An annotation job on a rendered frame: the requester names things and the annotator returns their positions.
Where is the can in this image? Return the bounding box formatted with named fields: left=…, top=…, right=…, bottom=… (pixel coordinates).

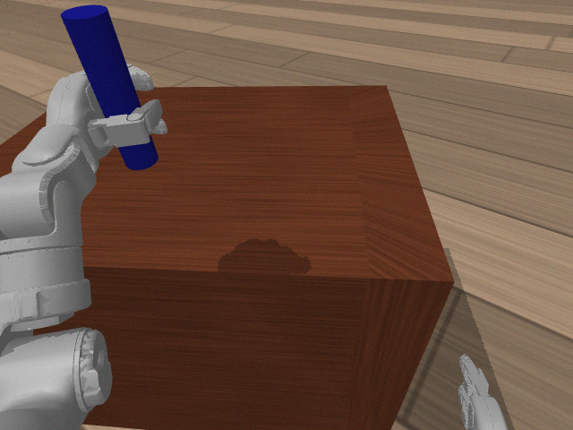
left=61, top=5, right=158, bottom=170

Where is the right robot hand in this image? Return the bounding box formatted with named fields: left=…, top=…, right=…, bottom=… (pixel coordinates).
left=458, top=354, right=508, bottom=430

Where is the left robot arm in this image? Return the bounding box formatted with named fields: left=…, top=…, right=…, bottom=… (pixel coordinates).
left=0, top=124, right=113, bottom=430

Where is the left robot hand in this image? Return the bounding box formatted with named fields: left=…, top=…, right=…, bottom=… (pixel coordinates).
left=46, top=64, right=168, bottom=159

